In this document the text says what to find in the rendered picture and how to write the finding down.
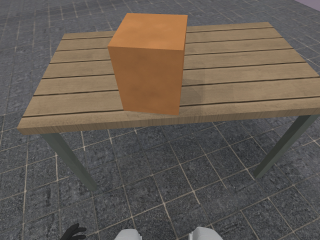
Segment robot left hand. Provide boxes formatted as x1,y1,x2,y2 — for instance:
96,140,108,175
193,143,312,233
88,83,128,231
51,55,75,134
60,223,87,240

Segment table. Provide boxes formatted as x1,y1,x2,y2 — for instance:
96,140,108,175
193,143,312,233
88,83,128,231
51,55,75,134
16,22,320,191

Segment right robot thigh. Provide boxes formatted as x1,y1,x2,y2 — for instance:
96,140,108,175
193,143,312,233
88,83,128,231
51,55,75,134
188,227,223,240

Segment carton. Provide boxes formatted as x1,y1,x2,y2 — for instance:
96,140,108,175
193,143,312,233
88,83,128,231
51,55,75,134
107,13,188,116

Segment left robot thigh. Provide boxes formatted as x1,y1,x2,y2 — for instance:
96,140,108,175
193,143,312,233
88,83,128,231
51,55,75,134
114,229,142,240

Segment robot thigh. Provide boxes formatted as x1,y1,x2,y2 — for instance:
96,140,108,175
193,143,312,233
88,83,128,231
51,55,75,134
114,229,142,240
188,227,223,240

